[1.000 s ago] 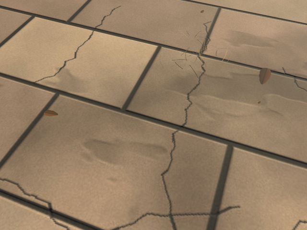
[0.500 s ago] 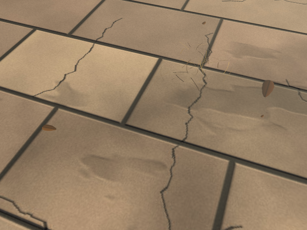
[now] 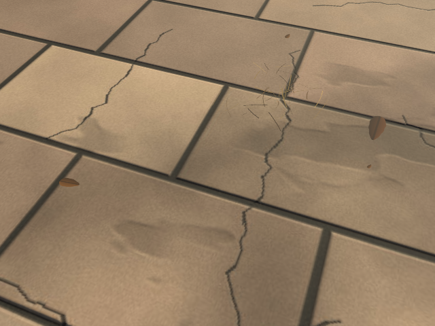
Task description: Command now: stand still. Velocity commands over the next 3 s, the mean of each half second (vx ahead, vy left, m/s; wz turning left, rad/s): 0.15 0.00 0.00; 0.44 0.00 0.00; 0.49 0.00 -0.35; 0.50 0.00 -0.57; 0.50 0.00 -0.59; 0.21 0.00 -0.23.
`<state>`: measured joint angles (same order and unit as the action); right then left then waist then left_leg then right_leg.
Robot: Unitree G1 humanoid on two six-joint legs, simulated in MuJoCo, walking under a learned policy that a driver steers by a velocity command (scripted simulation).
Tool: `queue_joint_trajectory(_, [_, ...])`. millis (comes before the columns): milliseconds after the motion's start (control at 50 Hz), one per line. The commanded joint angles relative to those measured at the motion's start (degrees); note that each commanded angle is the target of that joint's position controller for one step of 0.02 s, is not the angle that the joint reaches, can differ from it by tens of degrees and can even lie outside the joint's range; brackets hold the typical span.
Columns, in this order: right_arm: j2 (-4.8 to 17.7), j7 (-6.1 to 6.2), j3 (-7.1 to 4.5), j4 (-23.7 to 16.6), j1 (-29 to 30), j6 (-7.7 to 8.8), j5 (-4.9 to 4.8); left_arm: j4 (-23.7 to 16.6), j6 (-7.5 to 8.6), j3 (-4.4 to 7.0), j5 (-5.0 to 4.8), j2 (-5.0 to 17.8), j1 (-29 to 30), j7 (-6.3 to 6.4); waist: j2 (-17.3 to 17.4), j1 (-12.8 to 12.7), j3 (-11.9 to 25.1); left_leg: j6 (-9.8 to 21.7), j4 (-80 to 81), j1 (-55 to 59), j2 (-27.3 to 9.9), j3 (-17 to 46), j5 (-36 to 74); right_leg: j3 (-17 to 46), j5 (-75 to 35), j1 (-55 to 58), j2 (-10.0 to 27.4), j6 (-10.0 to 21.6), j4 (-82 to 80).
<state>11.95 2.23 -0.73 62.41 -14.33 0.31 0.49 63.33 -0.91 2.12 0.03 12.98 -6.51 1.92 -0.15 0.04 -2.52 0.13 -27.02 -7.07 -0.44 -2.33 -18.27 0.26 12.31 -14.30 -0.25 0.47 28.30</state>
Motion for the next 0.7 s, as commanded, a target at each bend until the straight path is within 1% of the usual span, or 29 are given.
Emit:
queue_joint_trajectory(20, [5.46,0.21,-0.81,-0.75,-2.98,0.46,-0.01,-1.66,0.46,0.88,-0.01,6.14,0.45,0.24,0.26,-0.03,0.44,0.73,6.14,-6.26,-1.84,1.86,4.72,2.2,-7.22,4.05,2.15,1.82,-3.95])
queue_joint_trajectory(180, [4.57,0.3,-0.6,0.1,-5.01,0.67,-0.08,-1.0,0.47,0.69,-0.07,5.46,-1.16,0.37,0.31,-0.06,0.14,0.78,6.31,-6.71,-1.75,1.74,4.48,2.19,-6.87,3.72,2.02,1.86,-4.13])
queue_joint_trajectory(200, [4.17,0.35,-0.56,0.76,-6.4,0.61,-0.18,-0.43,0.41,0.57,-0.08,4.9,-2.23,0.39,0.52,0.02,1.33,1.07,6.78,-6.29,-1.39,1.41,-1.22,1.42,-0.5,4.07,1.24,1.91,-4.01])
queue_joint_trajectory(220, [4.96,0.49,-0.89,0.86,-6.83,0.47,-0.52,-0.28,0.34,0.75,-0.36,5.26,-2.65,0.45,1.19,0.09,0.28,1.99,6.97,-7.21,-1.26,1.81,-9.02,0.27,8.72,2.45,-0.05,2.12,-2.78])
queue_joint_trajectory(240, [6.22,0.69,-1.33,0.26,-6.35,0.39,-0.81,-0.39,0.46,1.0,-0.62,5.66,-2.85,0.48,2.45,0.2,-1.43,3.51,7.43,-8.37,-2.05,3.45,-17.27,-0.84,17.94,-0.73,-1.19,2.48,-0.98])
queue_joint_trajectory(260, [6.92,0.81,-1.63,-0.29,-6.79,0.55,-1.08,-1.01,0.9,1.06,-0.58,5.63,-1.93,0.39,3.19,0.8,-3.7,5.22,8.98,-9.32,-3.97,6.36,-23.86,-1.04,22.51,-4.66,-1.44,2.84,0.78])
queue_joint_trajectory(280, [7.98,0.79,-2.06,-0.29,-8.52,1.01,-1.42,-1.99,1.72,0.97,-0.62,4.92,-0.39,0.11,4.96,1.75,-5.38,7.33,11.38,-8.59,-7.31,11.21,-27.85,-1.63,21.7,-8.48,-1.48,2.88,3.96])
queue_joint_trajectory(300, [9.75,0.68,-2.78,0.04,-10.36,1.62,-1.79,-2.8,2.74,0.76,-0.82,3.53,0.84,-0.38,8.39,2.36,-6.18,10.11,15.21,-6.54,-12.6,18.26,-30.51,-3.96,15.99,-11.66,-1.87,2.39,10.05])
queue_joint_trajectory(320, [11.17,0.59,-3.46,-0.07,-10.01,2.17,-1.97,-3.48,3.6,0.69,-1.02,3.01,1.64,-0.92,10.42,2.34,-7.7,12.8,17.82,-6.14,-17.8,24.38,-29.95,-3.47,11.6,-14.23,0.1,2.69,15.66])
queue_joint_trajectory(340, [10.51,0.47,-3.49,-0.58,-9.46,2.63,-1.72,-3.91,4.27,0.83,-1.3,3.31,1.96,-1.39,9.44,2.03,-8.43,13.79,18.68,-5.53,-19.69,26.32,-27.44,-2.26,12.44,-16.65,1.84,3.36,18.72])
queue_joint_trajectory(360, [10.0,0.2,-3.45,-1.08,-8.5,3.13,-1.69,-4.31,4.84,0.76,-1.75,2.98,1.67,-1.77,9.29,1.31,-9.08,13.49,17.97,-4.75,-19.91,25.8,-23.83,-1.39,14.68,-17.75,3.04,4.07,18.21])
queue_joint_trajectory(380, [9.38,-0.12,-3.39,-1.76,-7.16,3.41,-2.03,-4.42,5.36,0.79,-2.08,3.01,0.94,-2.04,8.43,0.37,-8.91,12.06,16.61,-4.33,-18.38,22.73,-20.02,-1.58,15.55,-15.96,3.44,4.63,13.73])
queue_joint_trajectory(400, [9.24,-0.41,-3.4,-2.32,-5.4,3.36,-2.42,-3.69,5.79,1.0,-2.26,3.04,-1.37,-2.21,7.66,-1.33,-8.07,10.06,14.52,-6.41,-15.55,17.91,-16.56,-3.42,13.05,-9.38,2.41,4.91,6.46])
queue_joint_trajectory(420, [9.34,-0.69,-3.43,-2.85,-4.31,3.19,-2.52,-1.51,5.93,1.54,-2.16,3.34,-6.0,-2.2,6.71,-3.15,-6.07,8.55,11.21,-10.64,-12.04,13.25,-12.49,-6.35,7.17,0.99,-0.45,4.27,1.17])
queue_joint_trajectory(440, [9.41,-0.88,-3.38,-3.45,-3.73,3.28,-2.33,0.84,5.75,2.39,-1.78,4.51,-11.96,-2.13,5.39,-5.07,-3.41,7.41,5.84,-14.6,-9.21,9.85,-4.98,-6.06,3.29,10.18,-1.83,3.69,0.46])
queue_joint_trajectory(460, [7.57,-1.11,-2.77,-4.69,-1.44,3.72,-1.96,2.37,5.78,3.55,-1.47,7.71,-19.85,-1.96,-3.06,-8.27,-0.45,4.46,-10.85,-20.58,-4.29,3.25,4.49,6.02,6.25,18.37,5.55,6.18,-5.19])
queue_joint_trajectory(480, [3.27,-0.91,-1.77,-7.05,-1.84,4.77,-1.81,3.07,6.09,4.84,-1.55,14.24,-27.43,-2.28,-19.05,-9.44,4.25,0.99,-31.03,-33.26,3.07,-1.55,-6.63,32.92,11.28,27.52,19.35,14.79,-15.66])
queue_joint_trajectory(500, [4.79,-1.03,-2.22,-7.81,0.06,5.66,-2.71,2.62,7.1,3.0,-0.61,9.83,-24.88,-2.53,-12.06,-7.23,2.95,1.95,-43.22,-38.51,1.31,6.5,-12.99,40.84,13.65,25.33,23.32,17.18,-17.96])
queue_joint_trajectory(520, [5.25,-1.58,-2.38,-8.17,0.66,6.27,-3.77,1.02,7.83,2.06,-0.6,7.2,-20.12,-2.53,-7.47,-4.85,-0.92,3.81,-47.66,-42.58,-1.53,8.55,-8.54,34.93,12.11,22.91,22.6,15.7,-17.23])
queue_joint_trajectory(540, [5.55,-1.9,-2.49,-7.84,0.66,6.59,-3.58,-0.37,8.16,1.36,-0.52,5.67,-16.58,-2.85,-4.35,-3.24,-1.79,4.91,-46.96,-42.46,-4.09,7.71,-2.85,27.53,8.77,20.64,19.82,13.55,-17.5])
queue_joint_trajectory(560, [6.29,-1.94,-3.03,-7.87,1.41,6.78,-2.92,-1.21,8.13,0.93,-0.42,5.26,-14.51,-3.17,-2.62,-2.16,-2.96,5.23,-43.6,-41.97,-5.76,7.0,1.73,21.91,3.24,18.55,17.87,11.96,-18.15])
queue_joint_trajectory(580, [7.19,-2.1,-3.62,-7.93,1.98,6.58,-2.37,-1.42,7.86,0.37,-0.19,3.98,-14.29,-3.22,-2.98,-1.58,-2.84,5.12,-40.42,-39.22,-6.85,6.01,4.59,16.34,-3.37,16.82,15.26,10.17,-18.52])
queue_joint_trajectory(600, [6.64,-2.43,-3.75,-7.82,1.76,6.19,-2.28,-1.25,7.45,0.11,0.0,3.53,-15.54,-3.03,-4.17,-1.37,-2.29,4.57,-38.09,-37.13,-7.02,4.92,6.06,12.68,-8.33,15.96,13.71,9.45,-18.75])
queue_joint_trajectory(620, [5.6,-2.71,-3.66,-7.94,2.28,5.73,-2.15,-0.99,7.16,0.02,0.08,3.8,-17.13,-2.68,-4.12,-1.36,-2.06,3.73,-36.28,-36.59,-7.0,3.83,7.03,10.51,-12.38,15.64,13.0,9.52,-19.06])
queue_joint_trajectory(640, [4.8,-2.84,-3.53,-8.53,3.81,5.32,-1.96,-0.85,6.95,0.04,0.11,4.59,-18.29,-2.23,-3.61,-1.46,-2.36,2.77,-34.15,-36.99,-6.89,2.96,8.28,8.98,-15.23,15.26,12.76,9.9,-19.6])
queue_joint_trajectory(680, [3.51,-2.86,-2.98,-10.96,9.46,4.96,-1.71,-1.34,6.61,0.2,0.23,6.25,-18.63,-1.42,-2.62,-2.0,-3.84,1.27,-26.35,-37.65,-6.6,2.08,11.67,6.92,-17.44,13.47,12.55,10.34,-20.98])
queue_joint_trajectory(700, [3.01,-2.94,-2.64,-12.15,12.51,4.97,-1.67,-1.75,6.44,0.22,0.28,6.58,-18.45,-1.12,-2.61,-2.48,-4.48,0.88,-21.38,-36.4,-6.02,1.45,14.05,5.54,-17.32,11.96,11.86,10.1,-21.62])
